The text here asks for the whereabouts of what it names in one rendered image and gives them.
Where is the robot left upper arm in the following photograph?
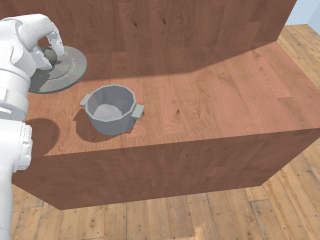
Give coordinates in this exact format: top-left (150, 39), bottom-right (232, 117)
top-left (0, 119), bottom-right (33, 240)

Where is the table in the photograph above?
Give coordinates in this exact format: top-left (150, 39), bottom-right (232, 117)
top-left (0, 0), bottom-right (320, 211)

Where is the knob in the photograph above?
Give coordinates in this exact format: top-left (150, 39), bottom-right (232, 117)
top-left (40, 46), bottom-right (57, 65)

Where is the lid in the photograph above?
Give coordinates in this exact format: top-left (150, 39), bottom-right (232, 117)
top-left (28, 45), bottom-right (88, 95)

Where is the left robot forearm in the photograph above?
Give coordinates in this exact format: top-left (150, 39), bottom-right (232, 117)
top-left (0, 17), bottom-right (38, 121)

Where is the pot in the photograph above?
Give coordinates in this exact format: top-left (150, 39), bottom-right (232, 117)
top-left (79, 84), bottom-right (145, 135)

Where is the robot left hand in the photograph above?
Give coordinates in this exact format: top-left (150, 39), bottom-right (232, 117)
top-left (13, 14), bottom-right (65, 70)

